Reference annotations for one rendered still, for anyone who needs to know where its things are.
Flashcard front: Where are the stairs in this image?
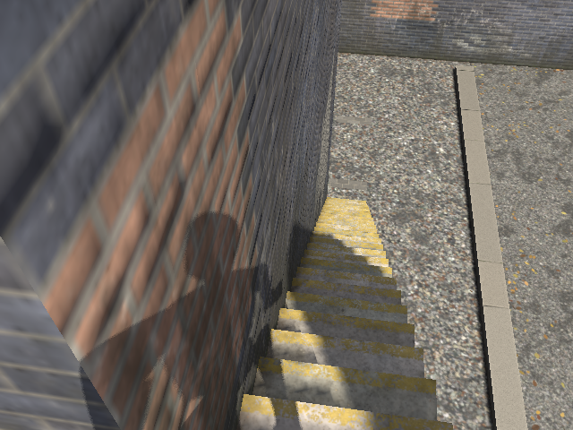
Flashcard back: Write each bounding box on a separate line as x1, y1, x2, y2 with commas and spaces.
236, 197, 453, 430

